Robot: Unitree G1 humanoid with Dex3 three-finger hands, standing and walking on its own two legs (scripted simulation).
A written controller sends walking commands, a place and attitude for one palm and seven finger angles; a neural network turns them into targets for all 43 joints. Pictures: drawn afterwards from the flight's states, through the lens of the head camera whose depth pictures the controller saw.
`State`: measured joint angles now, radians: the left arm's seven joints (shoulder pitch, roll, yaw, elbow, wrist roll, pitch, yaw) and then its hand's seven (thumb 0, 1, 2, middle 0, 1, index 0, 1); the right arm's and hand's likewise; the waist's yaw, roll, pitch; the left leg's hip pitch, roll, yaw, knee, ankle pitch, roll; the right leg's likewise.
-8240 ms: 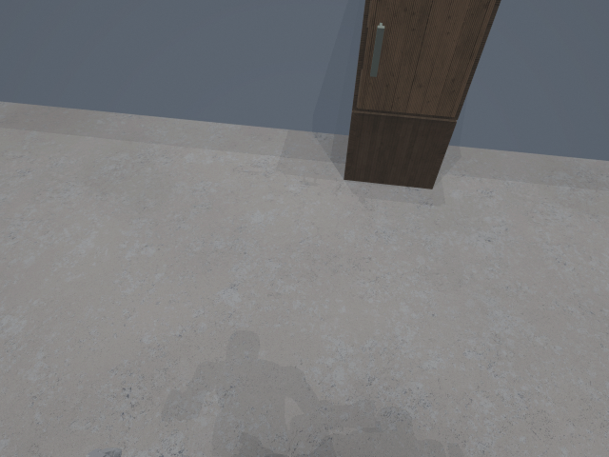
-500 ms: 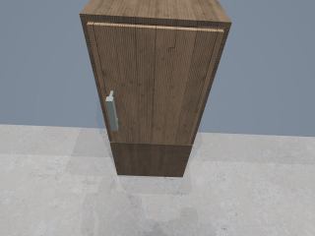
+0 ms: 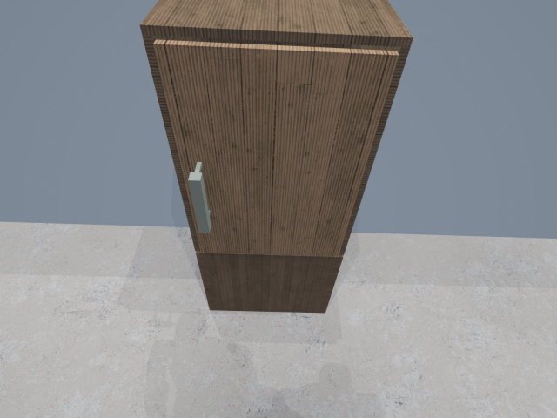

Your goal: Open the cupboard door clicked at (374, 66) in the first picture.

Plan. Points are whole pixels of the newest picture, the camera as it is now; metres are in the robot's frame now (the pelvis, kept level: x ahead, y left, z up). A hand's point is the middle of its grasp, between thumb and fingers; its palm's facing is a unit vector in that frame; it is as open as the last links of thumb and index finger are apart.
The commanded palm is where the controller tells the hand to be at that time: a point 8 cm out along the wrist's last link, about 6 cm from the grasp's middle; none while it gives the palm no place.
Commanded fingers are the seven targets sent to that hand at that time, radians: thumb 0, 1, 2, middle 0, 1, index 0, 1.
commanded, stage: look again from close up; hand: left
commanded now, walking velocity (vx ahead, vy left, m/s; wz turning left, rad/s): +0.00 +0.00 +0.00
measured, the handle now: (202, 198) +0.58 +0.21 -0.09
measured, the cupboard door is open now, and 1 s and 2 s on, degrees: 0 0 0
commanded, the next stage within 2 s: raise the hand with hooked fingers in 0.30 s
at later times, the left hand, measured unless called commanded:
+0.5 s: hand out of the picture +0.05 +0.19 -0.14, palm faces +0.19 -0.95 -0.24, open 7.2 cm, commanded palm +0.11 +0.22 -0.08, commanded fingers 0.00 0.76 0.84 -0.21 -0.39 -0.21 -0.39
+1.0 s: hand (156, 401) +0.16 +0.19 -0.08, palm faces +0.14 -0.99 -0.08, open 9.6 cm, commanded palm +0.16 +0.24 -0.08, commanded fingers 0.00 0.18 0.59 -0.25 -0.76 -0.25 -0.76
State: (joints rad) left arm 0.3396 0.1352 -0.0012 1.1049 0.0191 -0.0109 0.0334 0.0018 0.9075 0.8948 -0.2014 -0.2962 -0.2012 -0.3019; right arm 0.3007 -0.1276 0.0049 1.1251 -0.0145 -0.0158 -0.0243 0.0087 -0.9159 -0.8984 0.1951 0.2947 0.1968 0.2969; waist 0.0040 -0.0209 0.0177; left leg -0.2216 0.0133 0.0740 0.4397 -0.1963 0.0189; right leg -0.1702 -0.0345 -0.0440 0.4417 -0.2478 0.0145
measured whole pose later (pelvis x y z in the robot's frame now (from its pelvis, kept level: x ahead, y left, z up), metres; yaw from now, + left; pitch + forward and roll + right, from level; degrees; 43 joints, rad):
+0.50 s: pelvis +0.00 +0.00 -0.01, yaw +1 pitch -1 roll +0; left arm 0.53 0.18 0.01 0.49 -0.09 0.06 0.13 0.05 0.96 0.89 -0.21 -0.31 -0.21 -0.31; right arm 0.37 -0.16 0.02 0.96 0.03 -0.15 -0.06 0.02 -0.93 -0.90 0.20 0.30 0.20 0.30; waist -0.01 -0.02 0.01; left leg -0.27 0.01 0.07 0.52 -0.24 0.02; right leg -0.22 -0.04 -0.05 0.53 -0.30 0.01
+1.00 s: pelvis -0.02 -0.03 -0.13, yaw +2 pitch +17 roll -3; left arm 0.46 0.22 0.21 -0.02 -0.27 -0.52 -0.29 0.01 0.40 0.68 -0.24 -0.62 -0.24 -0.62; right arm 0.11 -0.21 -0.01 0.51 -0.01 -0.21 -0.04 0.01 -0.90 -0.90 0.20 0.30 0.20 0.30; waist 0.06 0.00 -0.15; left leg -1.10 0.06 -0.07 1.33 -0.54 -0.03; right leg -0.98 -0.01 -0.14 1.30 -0.62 -0.05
